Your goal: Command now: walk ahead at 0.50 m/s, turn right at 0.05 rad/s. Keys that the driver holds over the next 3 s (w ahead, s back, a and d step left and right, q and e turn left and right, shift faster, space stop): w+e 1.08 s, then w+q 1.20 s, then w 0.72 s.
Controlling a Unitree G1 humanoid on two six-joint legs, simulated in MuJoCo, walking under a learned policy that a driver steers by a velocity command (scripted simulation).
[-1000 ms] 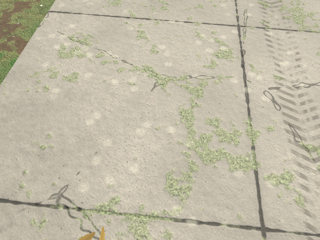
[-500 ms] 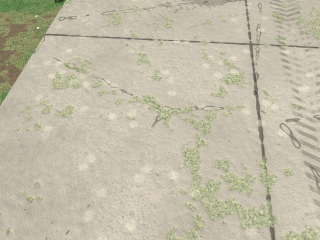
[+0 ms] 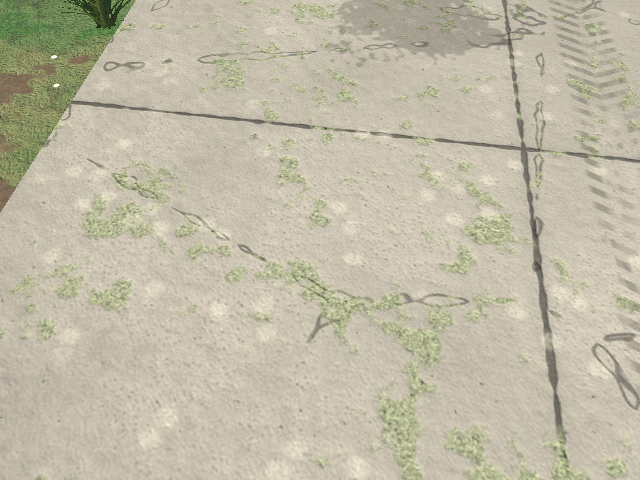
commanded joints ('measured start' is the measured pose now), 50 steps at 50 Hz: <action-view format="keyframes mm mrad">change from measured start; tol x32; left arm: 1 83 29 9 -21 12 21 -15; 14 -321 17 -13 -180 0 25 -33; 21 170 221 76 -79 31 13 -3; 50 121 177 42 -186 -6 14 8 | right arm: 1 83 -70 -7 0 4 -31 -5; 16 260 -105 -3 57 -7 -30 -43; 41 -331 -100 14 -318 -12 23 19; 50 22 -173 -21 -271 -21 12 -19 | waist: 1 25 75 -25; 50 -37 87 -161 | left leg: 1 79 272 -259 -265 153 109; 19 382 307 97 185 995 20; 21 -42 221 133 774 422 -41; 22 -387 -9 -6 1062 -366 -79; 41 -435 96 -111 235 124 -137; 46 132 55 -126 34 46 -54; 48 571 531 -807 -103 -181 111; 50 306 452 -687 -153 -331 96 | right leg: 1 -113 -54 29 -15 58 19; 19 49 123 -172 -571 84 -117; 22 709 -334 744 -827 137 -393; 33 236 -68 261 -941 458 -192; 46 290 -10 311 -486 741 -58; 48 -143 209 135 47 -259 -6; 50 -236 64 119 132 -98 -14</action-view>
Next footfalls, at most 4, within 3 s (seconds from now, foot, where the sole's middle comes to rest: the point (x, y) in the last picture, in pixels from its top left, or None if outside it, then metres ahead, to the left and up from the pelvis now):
0.40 right None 0.36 -0.12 -0.78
0.94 left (358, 376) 0.71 -0.06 -0.78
1.42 right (491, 356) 0.78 -0.38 -0.78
1.92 left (437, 243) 1.11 -0.29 -0.78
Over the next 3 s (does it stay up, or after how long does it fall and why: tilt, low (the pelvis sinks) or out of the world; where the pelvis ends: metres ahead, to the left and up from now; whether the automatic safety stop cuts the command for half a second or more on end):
stays up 1.53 -0.35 -0.01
